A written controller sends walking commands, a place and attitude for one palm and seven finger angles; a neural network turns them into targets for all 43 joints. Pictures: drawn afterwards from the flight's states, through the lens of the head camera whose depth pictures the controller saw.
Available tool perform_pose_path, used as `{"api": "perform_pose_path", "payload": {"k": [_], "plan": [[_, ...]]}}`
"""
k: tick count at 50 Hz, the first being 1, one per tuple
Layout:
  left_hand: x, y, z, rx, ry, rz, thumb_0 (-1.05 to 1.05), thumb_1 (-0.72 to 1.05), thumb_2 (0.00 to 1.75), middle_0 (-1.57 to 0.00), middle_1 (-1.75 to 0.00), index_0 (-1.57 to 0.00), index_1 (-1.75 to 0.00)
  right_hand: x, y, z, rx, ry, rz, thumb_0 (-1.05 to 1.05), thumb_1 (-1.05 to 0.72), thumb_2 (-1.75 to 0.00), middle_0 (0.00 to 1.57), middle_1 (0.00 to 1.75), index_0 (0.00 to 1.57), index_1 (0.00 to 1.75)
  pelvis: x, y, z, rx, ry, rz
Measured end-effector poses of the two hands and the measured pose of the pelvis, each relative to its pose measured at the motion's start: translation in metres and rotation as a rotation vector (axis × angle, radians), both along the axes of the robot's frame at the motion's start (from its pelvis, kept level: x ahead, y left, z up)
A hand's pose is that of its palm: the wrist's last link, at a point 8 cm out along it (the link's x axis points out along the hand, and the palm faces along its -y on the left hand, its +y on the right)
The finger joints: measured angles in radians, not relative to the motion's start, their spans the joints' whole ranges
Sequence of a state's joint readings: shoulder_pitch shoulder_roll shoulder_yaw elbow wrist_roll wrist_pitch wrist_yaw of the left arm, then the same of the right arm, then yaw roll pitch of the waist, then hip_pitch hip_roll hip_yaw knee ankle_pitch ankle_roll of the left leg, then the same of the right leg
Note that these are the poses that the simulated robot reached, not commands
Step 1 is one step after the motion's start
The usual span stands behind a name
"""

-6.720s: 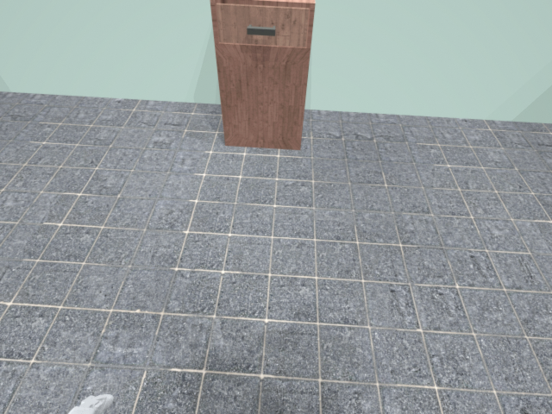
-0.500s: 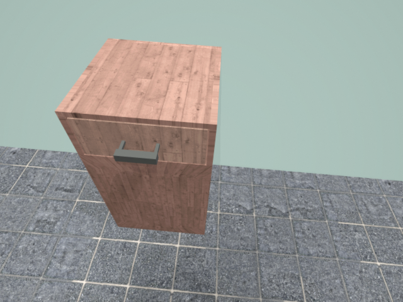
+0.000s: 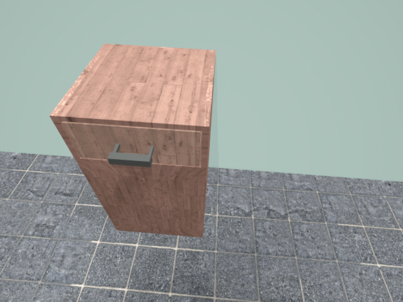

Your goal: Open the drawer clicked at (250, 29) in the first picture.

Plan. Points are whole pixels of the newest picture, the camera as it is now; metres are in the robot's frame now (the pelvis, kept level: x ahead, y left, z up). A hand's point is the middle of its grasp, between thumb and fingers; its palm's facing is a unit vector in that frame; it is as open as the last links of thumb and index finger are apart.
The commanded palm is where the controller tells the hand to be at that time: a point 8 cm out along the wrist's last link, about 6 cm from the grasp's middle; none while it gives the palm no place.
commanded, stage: come to a stop and stand still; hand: left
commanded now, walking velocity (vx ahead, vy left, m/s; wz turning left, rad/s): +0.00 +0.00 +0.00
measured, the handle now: (132, 153) +0.52 +0.25 -0.09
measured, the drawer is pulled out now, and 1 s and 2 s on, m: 0.00 0.00 0.00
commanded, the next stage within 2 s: look again from close up in 0.16 s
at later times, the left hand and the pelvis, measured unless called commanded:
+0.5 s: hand out of the picture -0.03 +0.17 -0.18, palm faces +0.04 -0.98 -0.19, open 7.3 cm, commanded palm none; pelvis -0.03 +0.00 -0.01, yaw +1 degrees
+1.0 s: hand out of the picture -0.09 +0.17 -0.18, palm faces +0.09 -0.98 -0.16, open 7.4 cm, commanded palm none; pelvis -0.06 +0.01 -0.01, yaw +1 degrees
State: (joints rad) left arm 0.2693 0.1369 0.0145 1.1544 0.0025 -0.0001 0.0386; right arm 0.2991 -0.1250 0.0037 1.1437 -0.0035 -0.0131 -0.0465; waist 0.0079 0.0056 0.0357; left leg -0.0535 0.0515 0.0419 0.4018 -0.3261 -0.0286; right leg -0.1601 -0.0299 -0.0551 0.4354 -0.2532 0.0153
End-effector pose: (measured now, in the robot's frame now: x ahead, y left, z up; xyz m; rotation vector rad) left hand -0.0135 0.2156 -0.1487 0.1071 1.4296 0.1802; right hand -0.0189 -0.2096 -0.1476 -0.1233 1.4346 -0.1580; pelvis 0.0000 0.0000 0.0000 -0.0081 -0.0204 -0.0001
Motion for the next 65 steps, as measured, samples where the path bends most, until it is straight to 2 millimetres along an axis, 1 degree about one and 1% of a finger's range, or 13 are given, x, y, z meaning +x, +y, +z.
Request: {"api": "perform_pose_path", "payload": {"k": [7, 14, 19, 24, 32, 37, 43, 48, 53, 56, 58, 62, 65], "plan": [[-0.012, -0.011, -0.001, -0.016, 0.012, 0.006, 0.01, 0.92, 0.9, -0.2, -0.3, -0.2, -0.3, 0.003, -0.008, 0.001, -0.008, -0.016, 0.009, 0.01, -0.91, -0.9, 0.19, 0.3, 0.2, 0.3, -0.005, -0.005, 0.0, 0.0, -0.002, 0.001], [-0.019, -0.016, -0.001, -0.014, 0.012, 0.002, 0.01, 0.91, 0.9, -0.2, -0.3, -0.2, -0.3, -0.002, -0.013, 0.001, -0.005, -0.015, 0.013, 0.01, -0.91, -0.9, 0.19, 0.3, 0.19, 0.3, -0.011, -0.008, 0.0, -0.003, 0.002, 0.002], [-0.026, -0.007, -0.004, 0.0, -0.005, -0.026, 0.01, 0.91, 0.9, -0.2, -0.3, -0.2, -0.3, -0.002, -0.015, -0.002, -0.015, -0.068, 0.016, 0.01, -0.92, -0.9, 0.19, 0.3, 0.2, 0.3, -0.025, -0.003, -0.005, -0.005, 0.002, 0.009], [-0.026, 0.004, -0.005, 0.007, -0.053, -0.026, 0.01, 0.91, 0.9, -0.2, -0.3, -0.2, -0.3, -0.006, -0.009, -0.003, -0.013, -0.111, 0.027, 0.01, -0.92, -0.9, 0.19, 0.3, 0.19, 0.3, -0.033, 0.003, -0.007, 0.0, -0.021, 0.01], [-0.029, 0.015, -0.003, 0.014, -0.107, -0.033, 0.01, 0.91, 0.9, -0.2, -0.3, -0.2, -0.3, -0.031, 0.003, -0.002, 0.004, -0.108, 0.032, 0.01, -0.92, -0.9, 0.19, 0.3, 0.19, 0.3, -0.048, 0.008, -0.006, 0.006, -0.034, 0.008], [-0.042, 0.015, -0.002, 0.011, -0.092, -0.029, 0.01, 0.91, 0.9, -0.2, -0.3, -0.2, -0.3, -0.051, 0.009, -0.003, 0.021, -0.071, 0.025, 0.01, -0.92, -0.9, 0.19, 0.3, 0.2, 0.3, -0.056, 0.009, -0.005, 0.011, -0.032, 0.007], [-0.063, 0.008, -0.002, -0.001, -0.046, -0.016, 0.01, 0.91, 0.9, -0.19, -0.3, -0.2, -0.3, -0.072, 0.01, -0.004, 0.031, -0.019, 0.014, 0.01, -0.91, -0.9, 0.19, 0.3, 0.2, 0.3, -0.06, 0.008, -0.005, 0.014, -0.026, 0.008], [-0.077, 0.002, -0.004, -0.014, -0.012, 0.008, 0.01, 0.91, 0.9, -0.2, -0.3, -0.2, -0.3, -0.081, 0.007, -0.006, 0.031, 0.022, 0.017, 0.01, -0.91, -0.9, 0.2, 0.3, 0.2, 0.3, -0.058, 0.007, -0.007, 0.012, -0.02, 0.011], [-0.085, 0.004, -0.01, -0.031, 0.011, 0.05, 0.01, 0.91, 0.9, -0.2, -0.3, -0.2, -0.3, -0.079, 0.005, -0.005, 0.004, 0.048, 0.026, 0.01, -0.91, -0.9, 0.19, 0.3, 0.2, 0.3, -0.051, 0.014, -0.011, 0.005, -0.007, 0.017], [-0.082, 0.01, -0.013, -0.043, 0.032, 0.054, 0.01, 0.91, 0.9, -0.2, -0.3, -0.2, -0.3, -0.075, 0.009, -0.001, -0.014, 0.038, 0.018, 0.01, -0.91, -0.9, 0.19, 0.3, 0.19, 0.3, -0.044, 0.021, -0.011, 0.008, -0.001, 0.011], [-0.073, 0.014, -0.012, -0.044, 0.037, 0.039, 0.01, 0.91, 0.9, -0.2, -0.3, -0.2, -0.3, -0.072, 0.013, 0.0, -0.017, 0.03, 0.004, 0.01, -0.91, -0.9, 0.19, 0.3, 0.19, 0.3, -0.038, 0.025, -0.01, 0.006, 0.006, 0.006], [-0.04, 0.021, -0.005, -0.03, -0.001, 0.004, 0.01, 0.91, 0.9, -0.2, -0.3, -0.2, -0.3, -0.065, 0.024, -0.001, 0.007, 0.037, -0.018, 0.01, -0.91, -0.9, 0.19, 0.3, 0.19, 0.3, -0.023, 0.027, -0.008, 0.009, 0.015, -0.004], [-0.014, 0.025, -0.008, -0.002, -0.069, 0.009, 0.01, 0.91, 0.9, -0.2, -0.3, -0.2, -0.3, -0.055, 0.03, -0.011, 0.035, 0.057, -0.005, 0.01, -0.91, -0.9, 0.19, 0.3, 0.19, 0.3, -0.012, 0.026, -0.016, 0.021, 0.019, 0.007]]}}
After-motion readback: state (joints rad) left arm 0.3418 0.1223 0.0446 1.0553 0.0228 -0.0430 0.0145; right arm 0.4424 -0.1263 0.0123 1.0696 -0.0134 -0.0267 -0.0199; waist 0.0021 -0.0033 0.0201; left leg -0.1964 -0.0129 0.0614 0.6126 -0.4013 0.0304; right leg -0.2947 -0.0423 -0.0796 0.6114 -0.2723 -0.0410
